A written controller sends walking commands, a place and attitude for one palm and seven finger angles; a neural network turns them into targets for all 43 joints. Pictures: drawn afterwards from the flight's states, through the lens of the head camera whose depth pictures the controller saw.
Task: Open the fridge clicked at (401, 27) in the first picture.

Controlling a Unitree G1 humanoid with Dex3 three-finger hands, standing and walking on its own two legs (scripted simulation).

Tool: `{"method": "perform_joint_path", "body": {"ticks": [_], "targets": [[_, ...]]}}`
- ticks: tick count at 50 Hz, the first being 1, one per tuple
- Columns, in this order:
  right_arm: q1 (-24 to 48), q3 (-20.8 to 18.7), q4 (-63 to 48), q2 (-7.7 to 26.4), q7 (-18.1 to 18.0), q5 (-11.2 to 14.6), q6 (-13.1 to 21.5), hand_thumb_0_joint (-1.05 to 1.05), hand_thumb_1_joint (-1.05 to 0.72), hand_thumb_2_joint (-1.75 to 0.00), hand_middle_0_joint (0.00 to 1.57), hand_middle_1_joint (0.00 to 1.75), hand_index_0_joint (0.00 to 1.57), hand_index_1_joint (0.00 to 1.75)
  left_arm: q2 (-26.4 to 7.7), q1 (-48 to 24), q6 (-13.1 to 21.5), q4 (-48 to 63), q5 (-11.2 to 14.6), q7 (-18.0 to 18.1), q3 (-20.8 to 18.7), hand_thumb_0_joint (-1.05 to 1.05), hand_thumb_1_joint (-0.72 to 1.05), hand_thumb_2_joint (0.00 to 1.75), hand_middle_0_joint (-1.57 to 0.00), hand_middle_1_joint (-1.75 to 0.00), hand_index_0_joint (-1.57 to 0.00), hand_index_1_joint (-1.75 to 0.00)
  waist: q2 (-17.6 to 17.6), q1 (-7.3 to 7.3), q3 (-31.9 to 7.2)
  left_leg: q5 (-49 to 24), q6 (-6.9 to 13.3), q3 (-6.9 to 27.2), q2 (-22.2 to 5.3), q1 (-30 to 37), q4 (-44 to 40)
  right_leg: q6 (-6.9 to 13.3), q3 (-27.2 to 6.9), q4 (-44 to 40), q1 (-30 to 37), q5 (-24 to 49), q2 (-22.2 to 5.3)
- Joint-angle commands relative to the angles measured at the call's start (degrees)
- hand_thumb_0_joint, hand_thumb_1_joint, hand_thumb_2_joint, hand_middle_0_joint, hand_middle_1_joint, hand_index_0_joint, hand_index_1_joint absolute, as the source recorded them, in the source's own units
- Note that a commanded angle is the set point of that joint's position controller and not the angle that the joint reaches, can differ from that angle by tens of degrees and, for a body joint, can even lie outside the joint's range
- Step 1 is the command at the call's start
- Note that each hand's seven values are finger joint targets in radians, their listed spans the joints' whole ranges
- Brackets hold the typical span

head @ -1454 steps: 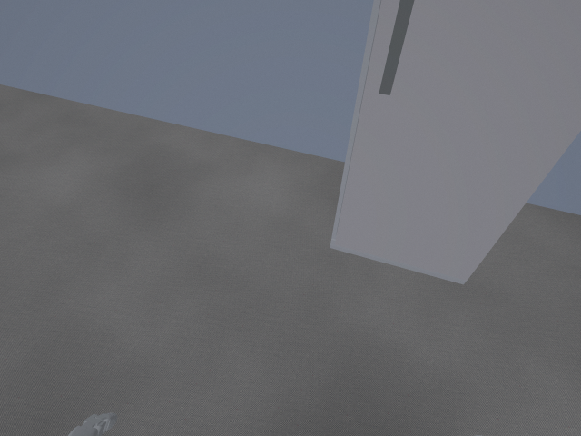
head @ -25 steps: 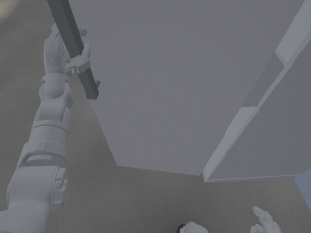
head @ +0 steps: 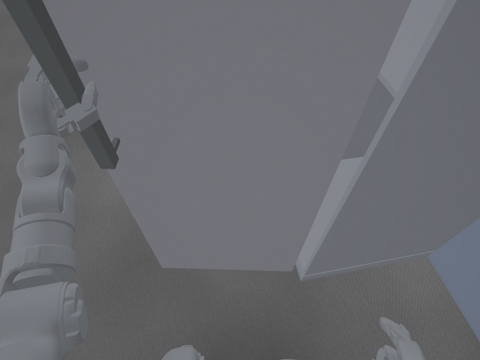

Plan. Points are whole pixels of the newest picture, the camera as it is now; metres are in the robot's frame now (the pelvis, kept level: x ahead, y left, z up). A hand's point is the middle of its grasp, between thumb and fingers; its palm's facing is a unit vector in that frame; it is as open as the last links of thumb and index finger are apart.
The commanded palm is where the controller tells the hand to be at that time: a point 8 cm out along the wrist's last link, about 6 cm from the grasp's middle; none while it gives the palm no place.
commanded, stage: stop walking and hold the door back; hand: left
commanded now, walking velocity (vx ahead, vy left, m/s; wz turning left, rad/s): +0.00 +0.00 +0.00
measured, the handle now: (63, 54) +0.48 +0.24 +0.25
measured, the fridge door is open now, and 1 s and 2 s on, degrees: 78 78 78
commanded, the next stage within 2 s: loosen the grip on the handle in 0.30 s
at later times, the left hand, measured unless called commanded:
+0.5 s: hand (82, 106) +0.44 +0.23 +0.19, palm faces +0.22 -0.96 -0.16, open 6.7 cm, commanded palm +0.38 +0.27 +0.18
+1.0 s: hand (86, 113) +0.44 +0.23 +0.18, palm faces +0.25 -0.96 -0.15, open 14.3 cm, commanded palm +0.39 +0.27 +0.18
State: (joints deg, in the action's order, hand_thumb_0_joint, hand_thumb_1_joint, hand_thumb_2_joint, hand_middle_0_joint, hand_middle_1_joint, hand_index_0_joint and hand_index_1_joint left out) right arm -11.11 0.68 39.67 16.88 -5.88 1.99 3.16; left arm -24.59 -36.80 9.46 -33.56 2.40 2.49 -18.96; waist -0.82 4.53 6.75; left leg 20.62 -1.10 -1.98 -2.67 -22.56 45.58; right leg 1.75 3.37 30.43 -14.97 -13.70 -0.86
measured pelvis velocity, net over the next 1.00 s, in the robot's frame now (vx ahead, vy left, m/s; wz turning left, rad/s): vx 0.01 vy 0.01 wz -0.05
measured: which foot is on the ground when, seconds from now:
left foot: up 0.00-0.04, down 0.06-1.00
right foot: down 0.00-1.00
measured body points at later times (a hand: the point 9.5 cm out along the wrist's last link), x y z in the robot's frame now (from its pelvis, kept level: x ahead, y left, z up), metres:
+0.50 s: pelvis -0.01 +0.01 +0.00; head +0.02 +0.02 +0.45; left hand +0.42 +0.28 +0.20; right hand +0.13 -0.22 -0.11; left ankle +0.05 +0.14 -0.74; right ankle +0.02 -0.10 -0.74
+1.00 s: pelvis +0.01 +0.01 -0.01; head +0.03 +0.01 +0.44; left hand +0.42 +0.28 +0.19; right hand +0.08 -0.26 -0.12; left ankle +0.05 +0.13 -0.74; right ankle +0.02 -0.10 -0.74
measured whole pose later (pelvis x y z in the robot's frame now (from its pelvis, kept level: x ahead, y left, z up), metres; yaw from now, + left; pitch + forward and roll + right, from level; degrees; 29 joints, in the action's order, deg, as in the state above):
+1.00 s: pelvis +0.01 +0.01 -0.01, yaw -3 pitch +4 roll +0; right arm -19.2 0.2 41.5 15.1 -4.0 1.1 7.4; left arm -24.4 -33.0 16.3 -36.9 3.6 -0.2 -18.8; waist 0.3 2.4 -2.4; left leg 14.1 -0.5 -2.3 -2.4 -23.7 33.6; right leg 1.1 0.6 33.8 -22.4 -15.6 1.0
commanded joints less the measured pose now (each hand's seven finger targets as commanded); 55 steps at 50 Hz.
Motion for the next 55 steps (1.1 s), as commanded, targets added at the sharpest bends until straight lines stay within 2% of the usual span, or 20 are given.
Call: {"method": "perform_joint_path", "body": {"ticks": [1,6,8,13,15,19,20,21,22,23,24,26,27,32,35,39,40,43,51,55], "targets": [[1.2,-2.2,-6.8,5.2,-0.4,-0.5,2.6,0.00,-0.90,-0.90,0.20,0.30,0.20,0.30,-17.1,-18.6,4.5,19.0,0.7,2.6,-4.5,0.00,0.90,0.90,-0.45,-1.40,-0.45,-1.40,-3.3,-4.24,-20.5,-12.4,-0.1,-1.5,0.8,11.4,-15.7,2.5,-5.8,-6.4,7.0,15.0,-10.3],[3.9,-2.1,-9.7,4.7,1.0,-0.3,2.8,0.00,-0.90,-0.90,0.20,0.30,0.20,0.30,-6.8,-15.5,4.5,24.7,1.1,1.3,4.3,0.00,0.90,0.90,-0.45,-1.40,-0.45,-1.40,19.0,-5.10,-21.5,-38.7,7.1,11.6,-12.3,17.4,-21.9,-2.8,-2.2,3.6,1.3,-0.8,0.6],[2.3,-2.1,-8.3,5.2,1.0,-1.1,2.8,0.00,-0.90,-0.90,0.20,0.30,0.20,0.30,-12.6,-18.3,4.9,22.0,-0.7,2.0,0.2,0.00,0.90,0.90,-0.45,-1.40,-0.45,-1.40,16.9,-5.39,-20.1,-35.7,7.3,12.2,-13.5,15.0,-22.2,-2.6,-2.5,3.2,1.7,-8.5,0.4],[1.6,-2.3,-7.9,4.8,0.5,-0.3,2.3,0.00,-0.90,-0.90,0.20,0.30,0.20,0.30,-10.4,-21.7,3.4,16.8,-0.1,2.2,3.1,0.00,0.90,0.90,-0.45,-1.40,-0.45,-1.40,3.5,-4.49,-24.2,-22.0,1.5,2.8,-5.5,12.9,-14.3,-1.6,-7.6,-5.4,8.2,15.5,-4.5],[1.2,-2.2,-7.3,4.8,0.2,-0.2,2.2,0.00,-0.90,-0.90,0.20,0.30,0.20,0.30,-10.6,-24.8,3.1,14.9,0.3,2.3,3.5,0.00,0.90,0.90,-0.45,-1.40,-0.45,-1.40,-0.2,-4.35,-23.1,-14.8,0.9,2.3,-3.9,11.8,-14.8,-1.2,-8.7,-6.6,6.2,10.8,-5.9],[1.5,-1.6,-6.5,4.4,-0.3,-0.3,1.9,0.00,-0.90,-0.90,0.20,0.30,0.20,0.30,-11.4,-23.3,3.1,9.8,0.4,2.4,2.8,0.00,0.90,0.90,-0.45,-1.40,-0.45,-1.40,-0.9,-4.66,-22.7,-17.4,1.8,3.6,-4.5,12.7,-16.1,-1.8,-7.5,-6.6,5.1,10.1,-5.3],[-0.5,-6.1,-7.6,5.6,1.9,-1.3,4.1,0.00,-0.90,-0.90,0.20,0.30,0.20,0.30,-42.3,-59.0,4.0,12.9,-7.9,1.0,-18.0,0.00,0.90,0.90,-0.45,-1.40,-0.45,-1.40,-9.1,-6.70,-19.7,-17.2,2.8,-0.7,-2.4,9.2,-14.1,-2.0,-11.4,-10.9,7.4,20.2,-5.6],[-1.7,-9.4,-2.0,7.4,2.2,-4.3,6.6,0.00,-0.90,-0.90,0.20,0.30,0.20,0.30,-37.1,-56.4,-0.1,3.0,-7.4,-1.5,-19.9,0.00,0.78,0.84,-0.45,-1.40,-0.45,-1.40,8.2,-3.48,-37.7,-30.8,1.5,-0.1,1.8,5.9,-23.1,3.2,-2.8,2.3,11.2,32.1,-1.4],[-6.2,-5.9,-4.7,6.0,2.3,-2.0,7.4,0.00,-0.90,-0.90,0.20,0.30,0.20,0.30,-17.9,-39.9,-1.1,-2.3,-5.6,-2.7,-5.8,0.00,0.66,0.78,-0.45,-1.40,-0.45,-1.40,-0.9,-1.33,-38.0,-34.5,0.1,-1.0,1.8,15.0,-16.3,1.3,-0.3,2.2,3.0,26.0,0.3],[-8.2,-5.2,-3.6,5.2,2.7,-1.3,6.6,0.00,-0.90,-0.90,0.20,0.30,0.20,0.30,-9.1,-26.7,-0.6,-6.4,-3.6,-4.4,-5.0,0.00,0.54,0.73,-0.45,-1.40,-0.45,-1.40,-4.8,-1.84,-34.8,-32.8,0.6,0.7,0.9,14.6,-16.3,-0.1,0.3,0.9,-0.5,22.6,1.4],[-4.5,-4.4,-5.1,5.6,2.9,-1.6,6.7,0.00,-0.90,-0.90,0.20,0.30,0.20,0.30,-7.8,-28.1,2.5,2.6,0.8,-5.4,-4.7,0.00,0.42,0.67,-0.45,-1.40,-0.45,-1.40,-0.4,-3.46,-33.1,-26.8,0.6,0.8,0.8,17.6,-17.3,-0.5,-0.3,-1.4,-1.0,17.0,1.4],[-3.8,-3.8,-5.9,5.8,3.3,-2.4,6.7,0.00,-0.90,-0.90,0.20,0.30,0.20,0.30,-12.3,-23.8,6.5,1.9,1.0,-4.0,-7.8,0.00,0.17,0.55,-0.45,-1.40,-0.45,-1.40,7.4,-5.09,-29.6,-19.1,0.9,0.7,1.4,15.6,-17.6,0.3,-1.1,-2.6,-1.9,9.5,1.5],[-3.8,-3.4,-6.8,5.2,3.9,-2.3,6.7,0.00,-0.90,-0.90,0.20,0.30,0.20,0.30,-6.8,-26.1,8.2,4.3,0.0,-3.2,-0.9,0.00,0.05,0.49,-0.45,-1.40,-0.45,-1.40,5.6,-3.15,-27.1,-14.5,1.3,0.8,1.3,14.0,-17.4,0.0,-1.1,-2.5,-4.5,5.7,1.5],[-3.8,-3.8,-8.5,6.7,4.4,-1.5,6.2,0.00,-0.90,-0.90,0.20,0.30,0.20,0.30,-12.4,-26.8,12.6,2.9,-4.8,0.8,0.3,0.00,-0.55,0.20,-0.42,-1.37,-0.42,-1.37,0.2,-2.18,-20.7,2.1,2.9,0.5,1.7,4.8,-17.8,-0.3,-3.2,-3.7,-8.7,-9.4,0.9],[-3.7,-3.8,-7.6,6.9,3.3,-0.6,6.7,0.00,-0.90,-0.90,0.20,0.30,0.20,0.30,-11.7,-31.5,12.8,3.2,-3.9,0.2,3.3,0.00,-0.55,0.20,-0.38,-1.32,-0.38,-1.32,1.2,-0.75,-19.1,4.9,3.0,-0.9,2.5,3.9,-16.7,-0.6,-5.2,-5.7,-10.5,-15.2,0.6],[-4.4,-3.9,-6.2,7.1,2.0,-0.1,7.0,0.00,-0.90,-0.90,0.20,0.30,0.20,0.30,-13.2,-31.2,12.2,5.1,-0.4,-1.4,1.5,0.00,-0.55,0.20,-0.33,-1.25,-0.33,-1.25,2.2,-1.50,-23.0,3.3,3.1,-0.6,2.9,4.6,-16.4,-0.6,-6.5,-6.4,-7.1,-14.3,0.6],[-4.8,-4.2,-5.4,7.6,1.7,-0.3,6.9,0.00,-0.90,-0.90,0.20,0.30,0.20,0.30,-20.6,-28.0,12.1,4.0,-0.2,-1.2,-5.4,0.00,-0.55,0.20,-0.32,-1.23,-0.32,-1.23,1.6,-3.16,-23.7,2.5,3.1,-0.7,2.9,3.4,-16.2,-0.6,-7.3,-6.7,-5.3,-14.7,0.4],[-4.6,-3.3,-5.7,6.8,1.6,-0.4,7.1,0.00,-0.90,-0.90,0.20,0.30,0.20,0.30,-15.6,-26.7,11.4,6.6,0.1,-1.9,-0.9,0.00,-0.55,0.20,-0.28,-1.18,-0.28,-1.18,4.2,-2.75,-23.0,0.5,3.3,0.0,2.7,4.4,-16.8,-0.5,-6.0,-5.6,-5.2,-10.1,0.6],[-4.8,-3.4,-6.9,6.4,1.6,-1.1,6.7,0.00,-0.90,-0.90,0.20,0.30,0.20,0.30,-14.7,-13.7,8.9,13.8,3.1,-1.4,-5.9,0.00,-0.55,0.20,-0.25,-1.15,-0.25,-1.15,0.8,-5.30,-26.5,-15.4,3.3,-0.4,2.5,7.4,-15.1,-0.6,-3.5,-1.9,0.3,10.1,1.4],[-5.5,-3.3,-6.3,6.1,1.4,-1.3,5.8,0.00,-0.90,-0.90,0.20,0.30,0.20,0.30,-15.6,-18.2,7.8,14.4,1.0,-1.3,-5.4,0.00,-0.55,0.20,-0.25,-1.15,-0.25,-1.15,1.0,-3.30,-24.9,-17.6,3.1,0.0,2.3,7.8,-14.1,-1.0,-3.0,-0.6,-2.7,12.4,1.6]]}}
